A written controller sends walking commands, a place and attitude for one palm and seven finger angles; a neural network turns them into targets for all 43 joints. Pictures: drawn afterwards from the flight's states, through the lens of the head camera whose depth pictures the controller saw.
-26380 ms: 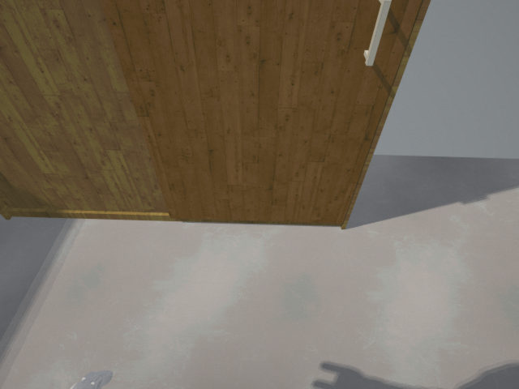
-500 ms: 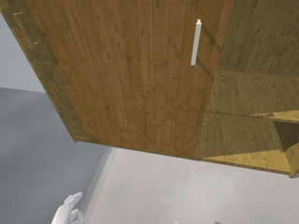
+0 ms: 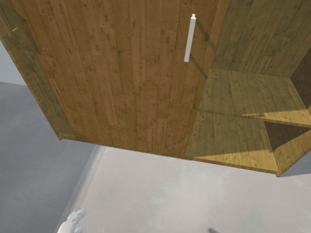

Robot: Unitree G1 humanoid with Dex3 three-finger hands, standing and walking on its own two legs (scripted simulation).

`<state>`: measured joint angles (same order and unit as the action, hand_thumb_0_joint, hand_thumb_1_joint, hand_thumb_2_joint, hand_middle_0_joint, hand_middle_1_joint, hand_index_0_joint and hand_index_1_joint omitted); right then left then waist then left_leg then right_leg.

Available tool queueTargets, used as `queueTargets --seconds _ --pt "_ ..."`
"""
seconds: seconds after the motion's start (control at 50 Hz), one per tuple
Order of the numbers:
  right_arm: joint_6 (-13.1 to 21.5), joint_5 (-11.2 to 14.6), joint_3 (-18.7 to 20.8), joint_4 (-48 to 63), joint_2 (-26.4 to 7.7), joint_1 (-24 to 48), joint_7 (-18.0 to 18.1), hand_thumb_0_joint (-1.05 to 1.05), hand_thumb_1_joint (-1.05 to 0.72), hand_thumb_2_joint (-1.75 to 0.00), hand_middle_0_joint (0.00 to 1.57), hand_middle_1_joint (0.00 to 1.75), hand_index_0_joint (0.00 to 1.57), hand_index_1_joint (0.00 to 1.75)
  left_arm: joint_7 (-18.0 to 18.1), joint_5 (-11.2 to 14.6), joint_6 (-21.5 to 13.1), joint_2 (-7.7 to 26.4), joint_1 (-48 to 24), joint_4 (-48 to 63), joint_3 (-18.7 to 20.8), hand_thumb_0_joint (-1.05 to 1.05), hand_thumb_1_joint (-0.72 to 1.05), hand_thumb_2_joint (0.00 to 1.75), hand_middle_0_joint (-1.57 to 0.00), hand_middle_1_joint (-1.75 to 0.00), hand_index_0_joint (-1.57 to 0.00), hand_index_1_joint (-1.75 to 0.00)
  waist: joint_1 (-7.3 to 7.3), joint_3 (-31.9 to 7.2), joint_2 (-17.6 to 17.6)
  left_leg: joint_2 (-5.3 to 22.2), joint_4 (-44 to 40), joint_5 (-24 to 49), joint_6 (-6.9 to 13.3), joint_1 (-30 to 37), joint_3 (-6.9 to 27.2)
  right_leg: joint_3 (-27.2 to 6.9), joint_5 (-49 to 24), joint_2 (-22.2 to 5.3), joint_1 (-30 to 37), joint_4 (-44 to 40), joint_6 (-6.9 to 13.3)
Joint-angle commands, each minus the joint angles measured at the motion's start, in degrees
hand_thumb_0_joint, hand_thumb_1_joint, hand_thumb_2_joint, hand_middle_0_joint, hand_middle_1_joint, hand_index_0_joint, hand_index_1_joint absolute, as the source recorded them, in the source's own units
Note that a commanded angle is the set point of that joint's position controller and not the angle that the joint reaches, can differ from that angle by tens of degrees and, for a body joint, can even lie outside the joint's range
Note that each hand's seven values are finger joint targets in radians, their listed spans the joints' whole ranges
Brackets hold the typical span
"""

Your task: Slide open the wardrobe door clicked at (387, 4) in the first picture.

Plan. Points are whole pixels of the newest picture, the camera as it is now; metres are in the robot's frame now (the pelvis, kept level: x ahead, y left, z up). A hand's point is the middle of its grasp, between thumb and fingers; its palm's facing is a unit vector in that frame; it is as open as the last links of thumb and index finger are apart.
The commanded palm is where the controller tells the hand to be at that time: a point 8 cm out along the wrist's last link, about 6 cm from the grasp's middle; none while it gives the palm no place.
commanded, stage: stop stepping back and stand still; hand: right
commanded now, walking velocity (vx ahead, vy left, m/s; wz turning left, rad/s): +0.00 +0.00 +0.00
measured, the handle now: (189, 38) +0.73 -0.10 +0.17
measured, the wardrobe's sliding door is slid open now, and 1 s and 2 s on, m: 0.65 0.65 0.65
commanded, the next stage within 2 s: let the arm hang, fingers relaxed in 0.64 s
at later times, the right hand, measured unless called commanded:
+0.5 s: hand (304, 150) +0.27 -0.30 +0.15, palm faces +0.40 +0.76 -0.52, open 7.4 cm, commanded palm +0.21 -0.32 +0.19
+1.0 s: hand out of the picture +0.13 -0.23 -0.13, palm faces +0.00 +0.96 -0.28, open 7.4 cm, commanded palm none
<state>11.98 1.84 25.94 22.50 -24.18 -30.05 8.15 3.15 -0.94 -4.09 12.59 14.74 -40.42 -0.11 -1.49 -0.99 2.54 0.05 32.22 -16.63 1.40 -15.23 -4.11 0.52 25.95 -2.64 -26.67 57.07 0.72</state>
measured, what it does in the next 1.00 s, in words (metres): stands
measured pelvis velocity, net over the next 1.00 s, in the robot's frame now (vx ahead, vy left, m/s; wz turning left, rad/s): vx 0.02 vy -0.03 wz -0.04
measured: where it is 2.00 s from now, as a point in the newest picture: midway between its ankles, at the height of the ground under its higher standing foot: outside the picture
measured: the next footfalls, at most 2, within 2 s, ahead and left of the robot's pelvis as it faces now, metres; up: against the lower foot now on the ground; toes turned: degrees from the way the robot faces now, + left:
none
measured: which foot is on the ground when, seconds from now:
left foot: down 0.00-1.00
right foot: down 0.00-1.00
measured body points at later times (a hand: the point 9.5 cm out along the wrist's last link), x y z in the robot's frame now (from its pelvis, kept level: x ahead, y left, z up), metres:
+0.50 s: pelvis +0.07 -0.02 +0.01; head +0.10 -0.02 +0.46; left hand +0.24 +0.20 -0.08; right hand +0.24 -0.34 +0.18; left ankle +0.03 +0.10 -0.73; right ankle +0.04 -0.13 -0.73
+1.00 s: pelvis +0.02 -0.03 +0.00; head +0.04 -0.01 +0.45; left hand +0.15 +0.23 -0.12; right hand +0.13 -0.28 -0.11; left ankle +0.03 +0.10 -0.73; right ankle +0.04 -0.13 -0.73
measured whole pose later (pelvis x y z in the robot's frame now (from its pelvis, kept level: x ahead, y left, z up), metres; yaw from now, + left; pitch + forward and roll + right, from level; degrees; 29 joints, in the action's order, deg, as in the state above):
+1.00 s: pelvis +0.02 -0.03 +0.00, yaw -2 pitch +1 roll +0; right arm -3.0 -1.5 0.0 -40.1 -13.8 -14.2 -0.4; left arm -0.7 -1.8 0.2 16.5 9.7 -48.2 -0.3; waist 1.4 -0.1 1.3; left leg 2.9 34.4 -17.8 -0.5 -17.7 -3.1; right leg 2.8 15.4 0.8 -18.6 32.9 1.6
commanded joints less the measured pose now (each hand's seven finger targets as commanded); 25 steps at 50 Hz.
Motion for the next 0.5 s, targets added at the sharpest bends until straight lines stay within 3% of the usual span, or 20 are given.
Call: queueTargets --seconds 0.0,0.02,0.04,0.06,0.08,0.1,0.12,0.14,0.16,0.2,0.22,0.24,0.26,0.3,0.32,0.34,0.38,0.4,0.48 --pt "2.5 -0.1 0.9 14.1 -7.6 12.6 1.2 0.0 -0.9 -0.9 0.2 0.3 0.2 0.3 1.7 0.6 -5.2 5.3 -9.5 10.7 2.1 0.0 0.9 0.9 -0.2 -0.3 -0.2 -0.3 2.12 -0.3 -13.1 13.3 -13.7 -5.1 7.4 -2.9 13.2 1.3 -3.3 -1.7 6.4 -13.0 0.6" --pt "2.9 -0.3 -0.2 16.2 -7.4 14.3 1.4 0.0 -0.9 -0.9 0.2 0.3 0.2 0.3 2.2 0.3 -5.8 5.1 -9.3 10.2 1.8 0.0 0.9 0.9 -0.2 -0.3 -0.2 -0.3 2.68 -0.2 -10.5 11.8 -11.3 -4.3 6.1 -3.9 9.3 3.6 -6.8 0.1 11.6 -19.5 0.6" --pt "3.2 -0.3 0.1 17.8 -8.2 14.6 1.7 0.0 -0.9 -0.9 0.2 0.3 0.2 0.3 2.5 0.1 -6.4 5.2 -8.5 9.8 1.9 0.0 0.9 0.9 -0.2 -0.3 -0.2 -0.3 2.81 -1.1 -5.8 9.4 -7.5 -3.0 4.5 -3.4 6.3 5.3 -10.7 2.1 15.6 -25.4 0.3" --pt "3.5 -0.2 -0.3 21.4 -8.4 16.1 1.7 0.0 -0.9 -0.9 0.2 0.3 0.2 0.3 2.6 0.1 -7.2 6.4 -8.4 10.5 2.7 0.0 0.9 0.9 -0.2 -0.3 -0.2 -0.3 2.72 -0.8 0.6 7.3 -1.5 -0.5 2.5 -4.4 5.1 1.2 -12.4 0.4 18.7 -29.9 0.7" --pt "4.1 -0.2 1.3 25.0 -9.5 16.0 2.1 0.0 -0.9 -0.9 0.2 0.3 0.2 0.3 2.6 0.2 -7.8 8.1 -8.6 11.4 3.3 0.0 0.9 0.9 -0.2 -0.3 -0.2 -0.3 1.77 -1.7 12.0 3.0 6.1 -1.7 -0.7 -8.3 2.6 -11.0 -17.4 -7.4 21.1 -34.6 3.7" --pt "4.6 -1.0 3.3 27.5 -12.2 15.7 2.5 0.0 -0.9 -0.9 0.2 0.3 0.2 0.3 2.3 0.3 -7.9 8.1 -8.2 12.4 3.6 0.0 0.9 0.9 -0.2 -0.3 -0.2 -0.3 1.07 -1.8 18.4 0.4 11.7 -9.2 -2.3 -10.8 1.5 -19.2 -19.5 -13.8 21.5 -39.1 6.0" --pt "5.2 -1.1 4.2 28.4 -12.4 14.5 2.7 0.0 -0.9 -0.9 0.2 0.3 0.2 0.3 1.6 0.1 -8.4 6.9 -7.7 12.8 3.5 0.0 0.9 0.9 -0.2 -0.3 -0.2 -0.3 0.72 -1.4 15.0 -0.6 14.7 -11.5 -2.2 -9.2 3.1 -20.4 -20.7 -14.7 18.6 -41.0 7.7" --pt "4.9 -0.8 5.0 26.4 -12.0 11.6 2.4 0.0 -0.9 -0.9 0.2 0.3 0.2 0.3 1.3 -0.2 -8.9 5.7 -7.4 11.6 3.0 0.0 0.9 0.9 -0.2 -0.3 -0.2 -0.3 1.33 0.2 16.1 0.3 15.0 -11.3 -2.1 -7.8 3.1 -19.5 -22.3 -13.7 16.1 -41.4 7.4" --pt "4.6 -0.6 6.7 25.7 -12.6 8.8 2.5 0.0 -0.9 -0.9 0.2 0.3 0.2 0.3 0.9 -0.2 -9.0 5.5 -7.0 11.8 2.7 0.0 0.9 0.9 -0.2 -0.3 -0.2 -0.3 1.01 0.2 17.7 1.0 12.3 -9.3 -2.0 -5.3 3.2 -17.2 -27.0 -13.0 15.1 -40.0 7.3" --pt "4.7 -0.7 8.9 24.3 -12.9 3.5 2.7 0.0 -0.9 -0.9 0.2 0.3 0.2 0.3 -0.2 0.6 -9.0 5.8 -6.3 12.3 3.0 0.0 0.9 0.9 -0.2 -0.3 -0.2 -0.3 0.26 -3.4 15.7 0.1 -0.5 -2.2 -1.8 1.6 1.2 -6.4 -37.4 -9.0 16.7 -32.2 4.5" --pt "4.5 -0.4 8.3 22.2 -11.0 0.4 2.5 0.0 -0.9 -0.9 0.2 0.3 0.2 0.3 -0.6 1.0 -8.7 5.8 -5.9 12.8 3.0 0.0 0.9 0.9 -0.2 -0.3 -0.2 -0.3 0.62 -4.7 12.4 -0.2 -5.8 5.0 -1.7 6.0 0.6 -4.0 -37.2 -7.4 15.3 -29.3 2.8" --pt "4.4 -0.1 8.6 19.4 -10.5 -2.7 2.2 0.0 -0.9 -0.9 0.2 0.3 0.2 0.3 -0.8 1.3 -8.0 5.4 -5.8 13.2 3.0 0.0 0.9 0.9 -0.2 -0.3 -0.2 -0.3 0.98 -7.2 7.5 0.8 -7.7 15.2 -1.1 11.2 2.7 -1.6 -34.3 -5.4 13.1 -26.6 1.5" --pt "4.2 0.4 8.5 16.7 -9.9 -4.2 1.9 0.0 -0.9 -0.9 0.2 0.3 0.2 0.3 -0.9 1.4 -7.4 5.2 -5.5 13.6 3.0 0.0 0.9 0.9 -0.2 -0.3 -0.2 -0.3 1.73 -8.4 1.7 3.6 -6.9 24.7 0.2 13.9 7.3 0.0 -30.1 -3.3 10.0 -24.2 0.2" --pt "3.3 1.6 7.2 9.3 -6.9 -8.2 1.5 0.0 -0.9 -0.9 0.2 0.3 0.2 0.3 -0.9 1.4 -6.6 5.3 -4.3 13.4 3.1 0.0 0.9 0.9 -0.2 -0.3 -0.2 -0.3 2.54 -8.3 -5.1 8.6 -6.2 34.1 2.3 12.8 12.3 0.9 -23.1 -1.2 8.6 -23.1 -1.3" --pt "2.8 1.8 6.0 9.6 -6.6 -6.7 1.4 0.0 -0.9 -0.9 0.2 0.3 0.2 0.3 -0.9 1.9 -5.9 5.7 -4.2 13.4 3.3 0.0 0.9 0.9 -0.2 -0.3 -0.2 -0.3 2.92 -8.6 -9.5 9.0 -5.8 37.7 2.8 12.7 12.9 0.9 -24.5 -0.9 9.6 -22.3 -1.5" --pt "2.7 1.8 6.3 10.1 -7.7 -4.8 1.5 0.0 -0.9 -0.9 0.2 0.3 0.2 0.3 -0.6 1.9 -5.4 6.0 -4.8 13.4 3.2 0.0 0.9 0.9 -0.2 -0.3 -0.2 -0.3 3.01 -9.4 -11.5 9.0 -5.1 40.0 2.4 13.1 11.3 1.0 -26.1 -1.0 10.5 -23.4 -1.3" --pt "2.4 1.5 6.1 8.7 -8.3 -4.2 1.3 0.0 -0.9 -0.9 0.2 0.3 0.2 0.3 0.2 1.6 -4.9 5.8 -5.7 13.2 2.7 0.0 0.9 0.9 -0.2 -0.3 -0.2 -0.3 2.68 -9.4 -9.3 6.9 -4.0 39.4 0.1 11.1 8.3 1.0 -31.8 -2.0 14.2 -26.8 -0.3" --pt "2.2 1.4 5.9 9.8 -8.9 -2.6 1.2 0.0 -0.9 -0.9 0.2 0.3 0.2 0.3 0.6 1.6 -4.7 6.1 -6.7 13.6 2.6 0.0 0.9 0.9 -0.2 -0.3 -0.2 -0.3 2.49 -9.2 -6.3 5.9 -3.3 38.9 -0.8 10.2 7.0 0.8 -36.3 -2.7 15.6 -27.7 -0.1" --pt "2.4 0.6 4.1 16.6 -9.6 2.1 1.3 0.0 -0.9 -0.9 0.2 0.3 0.2 0.3 1.3 1.5 -4.5 6.2 -7.3 14.4 2.2 0.0 0.9 0.9 -0.2 -0.3 -0.2 -0.3 1.69 -10.8 -1.3 3.6 -1.9 35.2 -1.7 9.9 4.3 0.0 -47.7 -4.4 19.6 -27.7 0.7"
